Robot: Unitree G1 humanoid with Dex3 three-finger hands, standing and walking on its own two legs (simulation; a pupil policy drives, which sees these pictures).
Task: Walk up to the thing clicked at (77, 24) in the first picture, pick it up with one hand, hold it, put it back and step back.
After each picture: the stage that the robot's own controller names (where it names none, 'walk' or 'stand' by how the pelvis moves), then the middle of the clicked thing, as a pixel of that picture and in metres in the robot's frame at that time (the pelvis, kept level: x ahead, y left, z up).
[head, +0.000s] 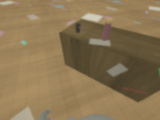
stand; (77, 28) +1.13 +0.26 -0.01
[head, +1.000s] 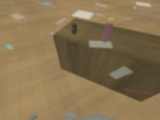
walk; (74, 29) +1.00 +0.25 +0.01
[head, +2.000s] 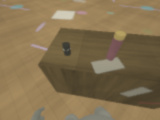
walk; (66, 49) +0.60 +0.22 +0.01
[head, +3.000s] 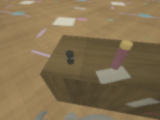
stand; (70, 57) +0.52 +0.21 +0.01
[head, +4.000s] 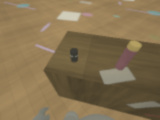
stand; (74, 55) +0.53 +0.18 +0.00
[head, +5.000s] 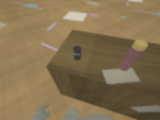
walk; (77, 53) +0.55 +0.15 +0.02
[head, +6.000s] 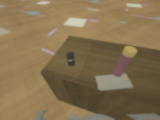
stand; (71, 59) +0.51 +0.21 +0.01
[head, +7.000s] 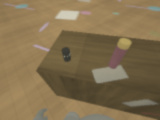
stand; (66, 54) +0.52 +0.24 +0.00
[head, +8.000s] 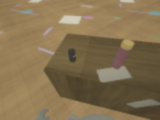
stand; (72, 55) +0.55 +0.21 -0.01
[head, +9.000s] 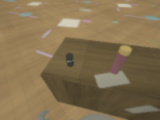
stand; (70, 60) +0.52 +0.21 -0.01
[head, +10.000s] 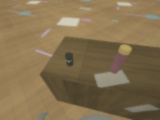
stand; (69, 59) +0.52 +0.22 -0.01
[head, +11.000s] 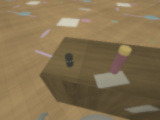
stand; (69, 60) +0.51 +0.22 -0.02
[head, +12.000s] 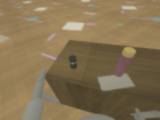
rise first; (73, 62) +0.50 +0.21 -0.01
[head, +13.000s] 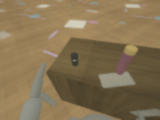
go down; (74, 59) +0.52 +0.21 -0.01
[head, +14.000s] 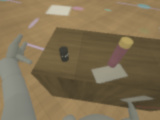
go down; (64, 54) +0.52 +0.20 +0.00
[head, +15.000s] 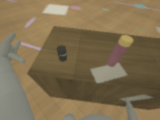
go down; (62, 53) +0.51 +0.20 +0.02
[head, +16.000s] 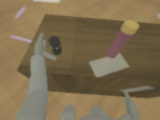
close in; (55, 46) +0.52 +0.22 +0.06
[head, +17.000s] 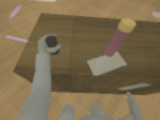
lift; (53, 46) +0.52 +0.22 +0.06
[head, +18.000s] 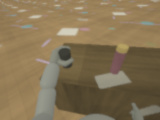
lift; (66, 58) +0.36 +0.17 +0.21
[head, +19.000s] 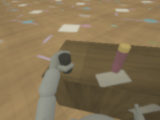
hold; (66, 63) +0.33 +0.17 +0.18
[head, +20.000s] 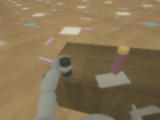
hold; (66, 67) +0.34 +0.18 +0.15
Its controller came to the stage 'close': yes
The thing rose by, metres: 0.25
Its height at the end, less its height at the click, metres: +0.19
